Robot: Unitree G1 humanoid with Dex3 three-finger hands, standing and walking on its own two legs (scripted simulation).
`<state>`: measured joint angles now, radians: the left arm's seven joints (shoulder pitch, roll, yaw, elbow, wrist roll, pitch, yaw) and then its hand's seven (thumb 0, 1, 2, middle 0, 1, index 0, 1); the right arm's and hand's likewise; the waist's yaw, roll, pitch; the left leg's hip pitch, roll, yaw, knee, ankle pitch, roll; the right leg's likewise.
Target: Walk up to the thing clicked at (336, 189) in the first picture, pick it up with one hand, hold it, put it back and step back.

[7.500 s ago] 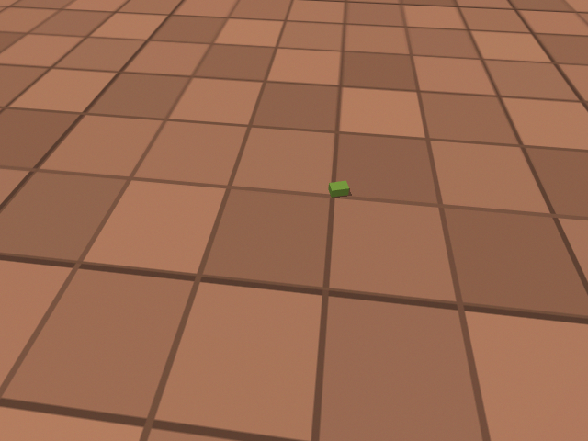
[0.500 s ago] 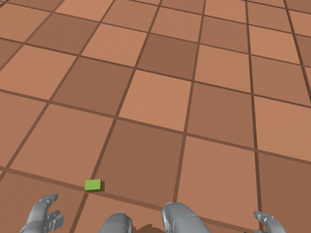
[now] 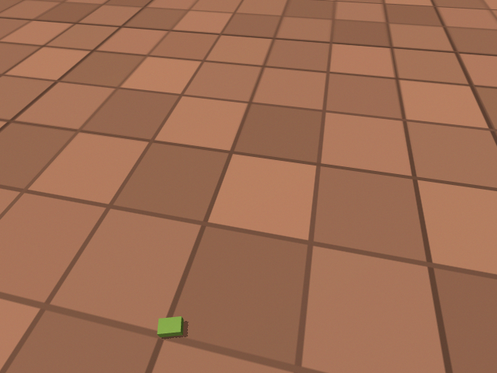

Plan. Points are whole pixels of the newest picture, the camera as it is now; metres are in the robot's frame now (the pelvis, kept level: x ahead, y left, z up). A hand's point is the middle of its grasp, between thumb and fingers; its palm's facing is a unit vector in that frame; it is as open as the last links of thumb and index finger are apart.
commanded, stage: walk up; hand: left
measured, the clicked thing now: (170, 326) +0.40 +0.32 -0.74
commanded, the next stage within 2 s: stand in 1.84 s
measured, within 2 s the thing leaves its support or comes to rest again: neither
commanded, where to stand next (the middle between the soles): +0.08 +0.02 m, yaw +3 degrees
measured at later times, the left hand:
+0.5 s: hand out of the picture +0.09 +0.27 -0.16, palm faces +0.05 -0.93 -0.37, open 7.4 cm
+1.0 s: hand out of the picture +0.00 +0.28 -0.14, palm faces +0.04 -0.89 -0.46, open 7.4 cm
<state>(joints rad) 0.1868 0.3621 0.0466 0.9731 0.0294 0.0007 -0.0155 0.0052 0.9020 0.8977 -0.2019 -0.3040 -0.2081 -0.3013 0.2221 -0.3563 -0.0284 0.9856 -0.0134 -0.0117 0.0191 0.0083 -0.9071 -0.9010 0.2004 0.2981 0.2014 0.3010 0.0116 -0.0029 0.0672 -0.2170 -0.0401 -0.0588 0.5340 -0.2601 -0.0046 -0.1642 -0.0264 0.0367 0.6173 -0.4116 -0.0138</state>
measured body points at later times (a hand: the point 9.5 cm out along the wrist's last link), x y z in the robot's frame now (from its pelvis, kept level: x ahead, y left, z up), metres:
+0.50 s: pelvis +0.02 +0.00 +0.00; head +0.07 +0.01 +0.44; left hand +0.09 +0.32 -0.13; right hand +0.12 -0.30 -0.12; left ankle +0.10 +0.13 -0.73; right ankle -0.01 -0.12 -0.71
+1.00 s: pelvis -0.05 +0.00 -0.01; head +0.02 -0.01 +0.43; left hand +0.00 +0.33 -0.11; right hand +0.08 -0.32 -0.14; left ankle -0.06 +0.12 -0.72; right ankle -0.03 -0.14 -0.73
